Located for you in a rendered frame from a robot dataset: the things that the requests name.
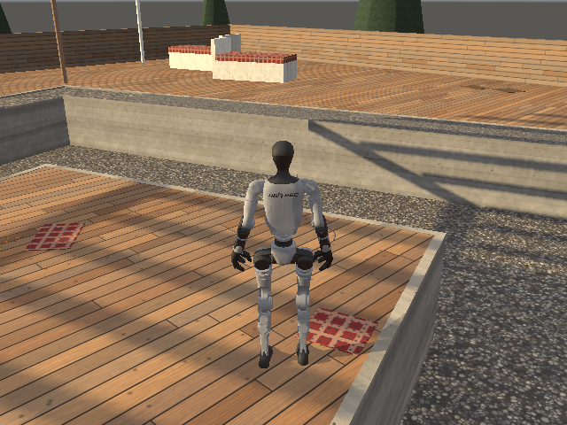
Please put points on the left robot hand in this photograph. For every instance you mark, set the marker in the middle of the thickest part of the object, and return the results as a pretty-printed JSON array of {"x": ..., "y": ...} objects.
[{"x": 235, "y": 257}]

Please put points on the right robot hand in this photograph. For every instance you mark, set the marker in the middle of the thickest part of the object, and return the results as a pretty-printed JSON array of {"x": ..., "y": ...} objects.
[{"x": 325, "y": 256}]

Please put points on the robot right forearm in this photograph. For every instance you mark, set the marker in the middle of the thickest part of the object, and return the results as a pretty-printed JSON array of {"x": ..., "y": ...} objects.
[{"x": 323, "y": 236}]

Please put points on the robot left thigh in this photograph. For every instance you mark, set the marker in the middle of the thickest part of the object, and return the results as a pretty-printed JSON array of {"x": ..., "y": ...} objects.
[{"x": 263, "y": 271}]

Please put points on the robot left forearm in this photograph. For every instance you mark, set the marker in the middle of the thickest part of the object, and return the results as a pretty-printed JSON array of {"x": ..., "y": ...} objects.
[{"x": 242, "y": 235}]

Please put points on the right robot shin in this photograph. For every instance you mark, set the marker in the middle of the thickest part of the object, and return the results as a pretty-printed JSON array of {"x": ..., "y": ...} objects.
[{"x": 303, "y": 326}]

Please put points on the robot right upper arm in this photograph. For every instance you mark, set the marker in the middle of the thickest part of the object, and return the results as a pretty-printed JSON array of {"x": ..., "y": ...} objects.
[{"x": 315, "y": 202}]

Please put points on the robot left upper arm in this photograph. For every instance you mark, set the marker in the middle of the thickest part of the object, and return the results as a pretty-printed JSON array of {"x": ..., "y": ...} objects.
[{"x": 251, "y": 201}]

